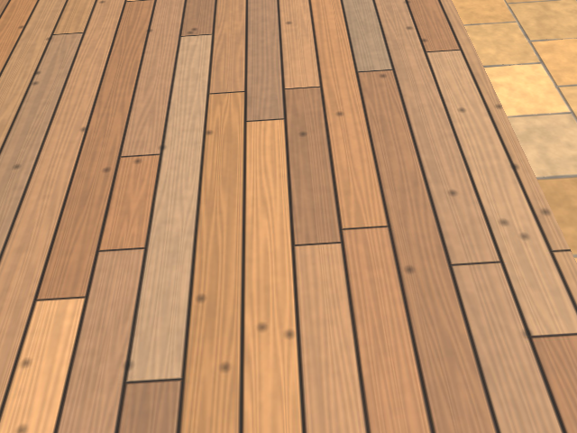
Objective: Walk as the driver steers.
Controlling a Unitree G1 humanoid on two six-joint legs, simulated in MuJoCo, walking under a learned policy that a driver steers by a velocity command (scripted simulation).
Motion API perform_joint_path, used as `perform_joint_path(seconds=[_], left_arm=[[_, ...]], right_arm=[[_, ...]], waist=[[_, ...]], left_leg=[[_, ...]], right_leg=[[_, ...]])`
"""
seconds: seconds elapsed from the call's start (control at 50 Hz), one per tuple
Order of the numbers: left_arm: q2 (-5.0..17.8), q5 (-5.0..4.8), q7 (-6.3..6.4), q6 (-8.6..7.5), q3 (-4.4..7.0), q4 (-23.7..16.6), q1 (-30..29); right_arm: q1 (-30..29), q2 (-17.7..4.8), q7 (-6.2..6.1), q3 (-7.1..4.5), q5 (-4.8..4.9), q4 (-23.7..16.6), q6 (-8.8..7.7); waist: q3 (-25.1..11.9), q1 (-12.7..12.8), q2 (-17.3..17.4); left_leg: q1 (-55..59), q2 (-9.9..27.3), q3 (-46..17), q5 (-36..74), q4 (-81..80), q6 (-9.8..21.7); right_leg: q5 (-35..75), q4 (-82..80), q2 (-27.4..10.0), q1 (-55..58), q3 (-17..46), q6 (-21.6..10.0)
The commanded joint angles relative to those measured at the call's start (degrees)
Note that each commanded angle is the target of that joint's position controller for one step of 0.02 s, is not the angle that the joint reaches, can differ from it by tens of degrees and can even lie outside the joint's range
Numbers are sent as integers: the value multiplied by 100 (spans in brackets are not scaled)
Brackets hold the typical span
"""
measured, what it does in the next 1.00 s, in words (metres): walks ahead, turning left: left foot, then right foot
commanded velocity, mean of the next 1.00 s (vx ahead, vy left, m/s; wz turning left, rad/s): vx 0.32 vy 0.00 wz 0.34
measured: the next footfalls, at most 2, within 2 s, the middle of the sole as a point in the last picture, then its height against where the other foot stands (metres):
left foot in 0.16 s outside the picture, level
right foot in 0.62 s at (334, 396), level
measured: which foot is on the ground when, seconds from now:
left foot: up 0.00-0.14, down 0.16-0.64, up 0.66-0.92, down 0.94-1.00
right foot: down 0.00-0.18, up 0.20-0.60, down 0.62-1.00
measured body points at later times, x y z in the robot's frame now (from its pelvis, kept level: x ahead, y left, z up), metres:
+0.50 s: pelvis +0.28 +0.06 +0.00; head +0.31 +0.07 +0.45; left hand +0.41 +0.36 -0.08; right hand +0.44 -0.20 -0.10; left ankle +0.23 +0.13 -0.74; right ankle +0.50 -0.08 -0.68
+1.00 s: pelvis +0.45 +0.06 -0.01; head +0.46 +0.08 +0.44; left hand +0.49 +0.34 -0.13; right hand +0.65 -0.14 -0.12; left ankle +0.41 +0.20 -0.74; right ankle +0.55 -0.02 -0.74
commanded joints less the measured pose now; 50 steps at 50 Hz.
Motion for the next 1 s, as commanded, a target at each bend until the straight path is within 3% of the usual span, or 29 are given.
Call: perform_joint_path(seconds=[0.02,0.06,0.1,0.14,0.16,0.18,0.2,0.22,0.24,0.26,0.28,0.3,0.34,0.44,0.54,0.58,0.62,0.64,0.66,0.68,0.7,0.72,0.76,0.8,0.84,0.92,0.96,0.98,1.0], left_arm=[[950,-59,29,-67,245,-177,83],[1000,-100,33,-17,259,-89,158],[1145,-103,64,33,291,-83,90],[1327,-82,144,126,332,-117,28],[1338,-99,182,138,320,-164,-18],[1085,32,197,61,209,-334,95],[351,27,72,-122,-42,-561,559],[1017,-156,-23,-340,114,-630,-170],[1088,-342,-63,-428,125,-859,-712],[957,-258,-36,-472,84,-915,-850],[973,-100,3,-444,128,-882,-858],[967,-55,-6,-373,146,-869,-723],[867,22,-4,-236,133,-834,-528],[552,77,19,-194,6,-1115,-1501],[669,3,-127,-325,48,-1244,-2120],[804,33,-166,-350,131,-1208,-1922],[912,145,-143,-407,199,-1071,-1304],[1263,281,-117,-435,246,-1104,-824],[1308,252,-132,-313,278,-922,-485],[999,42,-176,-216,222,-921,-383],[788,-11,-167,-145,151,-982,-683],[623,35,-161,-87,65,-1000,-1063],[475,84,-169,-11,-26,-966,-1652],[556,119,-164,31,19,-903,-1831],[622,83,-137,59,48,-801,-1712],[517,-23,-115,163,-24,-675,-1731],[380,97,-156,148,-88,-562,-1445],[338,96,-148,169,-77,-562,-1339],[427,104,-121,182,-64,-531,-1483]], right_arm=[[-1257,-107,134,85,5,-790,-156],[-1412,-106,224,109,11,-916,-185],[-1295,-249,265,55,1,-988,-188],[-336,-640,224,-142,1,-826,-137],[560,-937,140,-302,27,-635,-106],[1419,-1368,3,-423,29,-481,-20],[1204,-1619,2,-420,41,-598,-67],[1278,-1124,-11,-298,-20,-600,-75],[1098,-931,-33,-238,-61,-563,-105],[733,-879,-33,-207,-57,-593,-138],[405,-713,-48,-164,-78,-656,-160],[207,-688,-77,-140,-147,-756,-160],[70,-682,-120,-148,-115,-753,-178],[294,-877,-236,-194,-47,-574,-156],[902,-856,-321,-180,-10,-253,6],[879,-778,-353,-152,-60,-227,61],[676,-582,-356,-90,-94,-306,75],[893,-292,-341,22,-209,-444,37],[1901,-135,-314,108,-99,-237,6],[2011,-659,-299,23,-55,-93,51],[1373,-864,-320,-54,-9,-165,151],[941,-797,-364,-45,-32,-253,256],[711,-555,-399,-19,-89,-342,433],[926,-246,-424,64,-129,-223,474],[912,-176,-426,97,-175,-168,444],[764,-215,-373,79,-255,-96,472],[415,-631,-410,29,-332,-328,466],[278,-692,-400,-11,-271,-194,456],[153,-421,-380,48,-270,-241,407]], waist=[[860,272,-674],[876,260,-672],[559,54,-862],[-245,-528,-1104],[-758,-1035,-936],[-1438,-1268,-112],[-2312,-651,1279],[-2311,-1113,501],[-1401,-1057,264],[-731,-729,-382],[-466,-508,-421],[-293,-315,-214],[-155,-141,-59],[131,-436,9],[-103,-766,251],[-278,-617,386],[-595,-212,317],[-1390,-149,-438],[-2272,-313,-1940],[-2430,-229,-1456],[-1703,-99,-937],[-1230,-163,-619],[-531,-473,-816],[-469,-571,-1133],[-742,-498,-1164],[-641,-576,-930],[-237,-327,-280],[-49,-133,385],[132,-246,341]], left_leg=[[-299,-35,221,186,-674,134],[-206,-114,389,-115,-984,312],[339,-399,687,-618,-1102,552],[1663,-841,940,-1035,-1076,828],[3179,-940,793,-726,-1360,1057],[5154,90,-801,-817,-1308,1425],[6790,1597,-4335,-2095,-2159,2653],[6589,1511,-4376,-2484,-2727,2376],[5822,1298,-3467,-2175,-2793,2093],[4771,1039,-2834,-1506,-2888,1941],[4082,803,-2366,-966,-2958,1851],[3516,656,-2144,-624,-3118,1876],[2876,538,-1869,-237,-3334,1957],[2088,9,-1128,-236,-3259,1588],[2814,144,-1356,347,-2425,1213],[3293,301,-1635,697,-1870,1030],[3273,-54,-1511,1098,-935,703],[2529,-451,-1285,-324,404,410],[1163,-1109,-860,-3994,2208,-13],[884,-828,-1124,-4163,2788,-103],[625,-661,-1014,-3808,3055,-212],[644,-483,-830,-3506,2857,-273],[1247,-135,-596,-3171,1735,-309],[2042,-223,-195,-3035,698,-374],[2467,-212,-129,-2582,-60,-352],[3443,-272,3,-1071,-1628,-69],[3329,362,-711,-1006,-1984,286],[2447,251,-691,-2371,-2080,472],[2104,104,-619,-2801,-2220,427]], right_leg=[[1642,-500,-1545,-385,175,-695],[2283,-280,-1645,-59,23,-643],[4456,369,-1663,213,-184,-521],[6618,1883,-1589,296,-391,-345],[6479,3148,-1418,-439,-520,-159],[3770,4969,-1098,-2073,-437,30],[-1387,7119,221,-4275,323,379],[-1232,7418,-57,-4806,1303,250],[-826,7171,-295,-5027,1178,135],[-466,6576,-539,-4873,1097,114],[-271,6078,-716,-4559,1066,157],[-151,5963,-785,-4226,1061,214],[-50,5575,-823,-4006,934,415],[1599,3476,-567,-3716,697,706],[2460,2050,-130,-3193,705,557],[2150,1860,-105,-3029,784,332],[3025,1372,-246,-1990,669,14],[5212,1900,-1269,-455,1520,-429],[5840,1922,-2590,1090,3330,-1590],[4281,1657,-2572,930,3916,-1584],[3327,1490,-2274,352,3343,-1340],[2818,1298,-1995,-340,2893,-1159],[2255,894,-1499,-1693,2153,-916],[2618,773,-1153,-2266,1556,-901],[2831,855,-1205,-2098,1468,-1014],[392,839,-1015,-2555,1375,-679],[-1006,1074,-541,-2907,1080,-82],[-656,1209,-228,-2407,662,113],[-307,1411,-211,-2133,637,191]])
